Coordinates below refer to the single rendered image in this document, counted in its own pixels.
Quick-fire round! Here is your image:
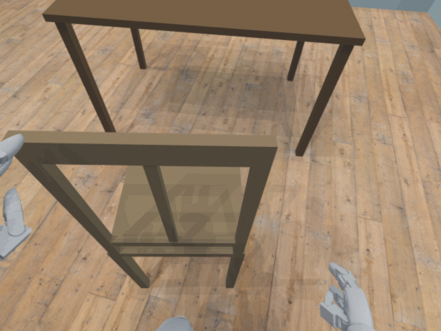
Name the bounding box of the table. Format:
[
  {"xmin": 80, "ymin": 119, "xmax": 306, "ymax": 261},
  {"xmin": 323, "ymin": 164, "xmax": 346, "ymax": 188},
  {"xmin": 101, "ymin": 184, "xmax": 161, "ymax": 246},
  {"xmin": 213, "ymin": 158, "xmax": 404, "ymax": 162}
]
[{"xmin": 42, "ymin": 0, "xmax": 366, "ymax": 157}]

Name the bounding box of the chair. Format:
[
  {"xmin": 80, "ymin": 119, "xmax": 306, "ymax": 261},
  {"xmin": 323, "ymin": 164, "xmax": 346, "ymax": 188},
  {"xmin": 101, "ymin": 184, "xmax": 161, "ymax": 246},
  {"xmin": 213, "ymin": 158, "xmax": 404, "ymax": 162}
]
[{"xmin": 2, "ymin": 130, "xmax": 278, "ymax": 288}]

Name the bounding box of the robot left thigh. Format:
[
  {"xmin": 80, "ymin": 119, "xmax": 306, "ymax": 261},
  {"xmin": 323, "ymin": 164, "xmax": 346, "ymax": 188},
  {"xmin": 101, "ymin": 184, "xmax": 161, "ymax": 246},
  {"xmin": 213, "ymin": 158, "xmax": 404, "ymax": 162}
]
[{"xmin": 156, "ymin": 317, "xmax": 194, "ymax": 331}]

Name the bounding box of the left robot hand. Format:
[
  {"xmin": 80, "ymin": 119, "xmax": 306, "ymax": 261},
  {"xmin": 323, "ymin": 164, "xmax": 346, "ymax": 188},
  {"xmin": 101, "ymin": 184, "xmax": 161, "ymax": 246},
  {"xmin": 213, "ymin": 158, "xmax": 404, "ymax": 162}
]
[{"xmin": 0, "ymin": 134, "xmax": 31, "ymax": 261}]

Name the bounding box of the right robot hand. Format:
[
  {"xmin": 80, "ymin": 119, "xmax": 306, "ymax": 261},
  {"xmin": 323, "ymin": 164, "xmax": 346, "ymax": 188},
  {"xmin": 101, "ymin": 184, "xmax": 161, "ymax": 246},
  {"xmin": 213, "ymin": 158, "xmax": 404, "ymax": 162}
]
[{"xmin": 320, "ymin": 262, "xmax": 374, "ymax": 331}]

